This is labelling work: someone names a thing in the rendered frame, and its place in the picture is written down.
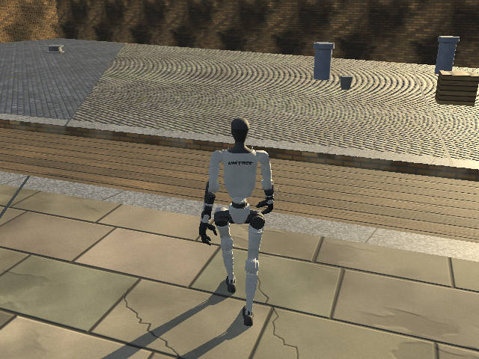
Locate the left robot hand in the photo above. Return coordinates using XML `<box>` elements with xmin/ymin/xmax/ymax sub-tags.
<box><xmin>199</xmin><ymin>221</ymin><xmax>217</xmax><ymax>245</ymax></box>

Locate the left robot foot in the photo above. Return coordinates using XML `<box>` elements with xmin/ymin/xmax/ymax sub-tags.
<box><xmin>226</xmin><ymin>275</ymin><xmax>237</xmax><ymax>293</ymax></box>

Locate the robot left upper arm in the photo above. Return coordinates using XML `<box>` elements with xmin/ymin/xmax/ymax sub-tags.
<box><xmin>208</xmin><ymin>150</ymin><xmax>225</xmax><ymax>193</ymax></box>

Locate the left robot forearm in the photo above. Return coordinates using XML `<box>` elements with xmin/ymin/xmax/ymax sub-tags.
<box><xmin>201</xmin><ymin>181</ymin><xmax>216</xmax><ymax>223</ymax></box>

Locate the right robot forearm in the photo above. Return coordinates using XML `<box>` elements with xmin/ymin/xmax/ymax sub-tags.
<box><xmin>264</xmin><ymin>180</ymin><xmax>274</xmax><ymax>204</ymax></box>

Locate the robot foot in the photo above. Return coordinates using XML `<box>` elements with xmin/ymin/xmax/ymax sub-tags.
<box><xmin>226</xmin><ymin>275</ymin><xmax>237</xmax><ymax>293</ymax></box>
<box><xmin>242</xmin><ymin>305</ymin><xmax>254</xmax><ymax>326</ymax></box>

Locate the right robot foot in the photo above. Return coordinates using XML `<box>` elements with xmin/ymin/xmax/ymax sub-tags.
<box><xmin>242</xmin><ymin>305</ymin><xmax>254</xmax><ymax>326</ymax></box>

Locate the right robot hand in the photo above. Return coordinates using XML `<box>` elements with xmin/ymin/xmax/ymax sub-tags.
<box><xmin>256</xmin><ymin>200</ymin><xmax>274</xmax><ymax>215</ymax></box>

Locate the robot right upper arm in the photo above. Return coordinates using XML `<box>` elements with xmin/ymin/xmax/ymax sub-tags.
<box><xmin>255</xmin><ymin>150</ymin><xmax>272</xmax><ymax>190</ymax></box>

